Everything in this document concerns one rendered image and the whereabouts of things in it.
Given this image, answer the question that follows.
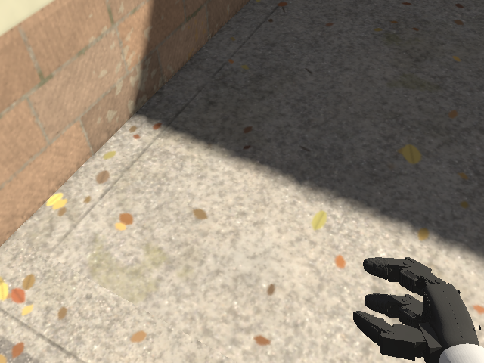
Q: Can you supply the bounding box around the right robot hand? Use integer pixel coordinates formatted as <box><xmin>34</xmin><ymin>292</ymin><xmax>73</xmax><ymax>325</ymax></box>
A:
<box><xmin>353</xmin><ymin>257</ymin><xmax>481</xmax><ymax>363</ymax></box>

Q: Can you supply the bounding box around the robot right forearm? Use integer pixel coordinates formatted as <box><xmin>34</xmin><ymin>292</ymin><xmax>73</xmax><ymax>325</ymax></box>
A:
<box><xmin>439</xmin><ymin>343</ymin><xmax>484</xmax><ymax>363</ymax></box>

